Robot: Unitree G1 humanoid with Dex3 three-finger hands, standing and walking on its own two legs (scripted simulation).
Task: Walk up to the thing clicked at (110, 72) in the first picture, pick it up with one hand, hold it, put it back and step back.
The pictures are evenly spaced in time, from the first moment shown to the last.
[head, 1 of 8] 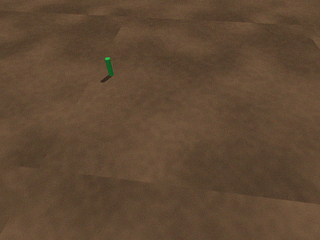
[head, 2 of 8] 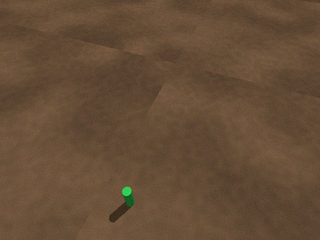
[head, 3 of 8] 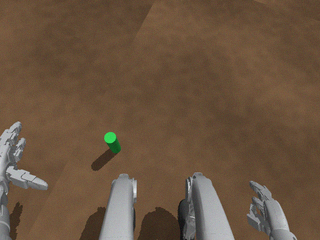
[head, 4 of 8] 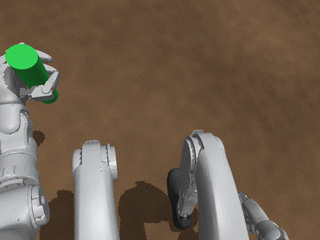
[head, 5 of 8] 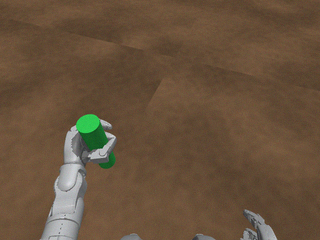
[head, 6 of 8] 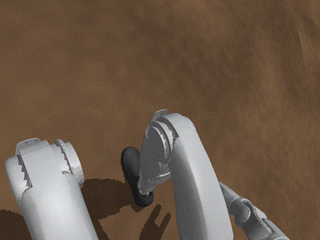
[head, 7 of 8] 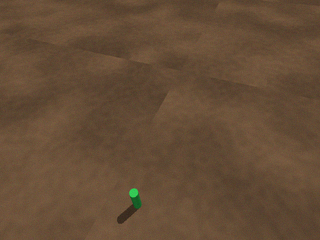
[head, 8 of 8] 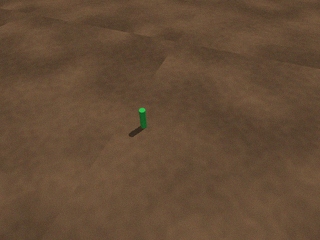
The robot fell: no
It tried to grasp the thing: yes
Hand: left
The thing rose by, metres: 0.68
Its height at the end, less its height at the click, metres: +0.00
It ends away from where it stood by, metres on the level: 0.02
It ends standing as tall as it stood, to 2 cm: yes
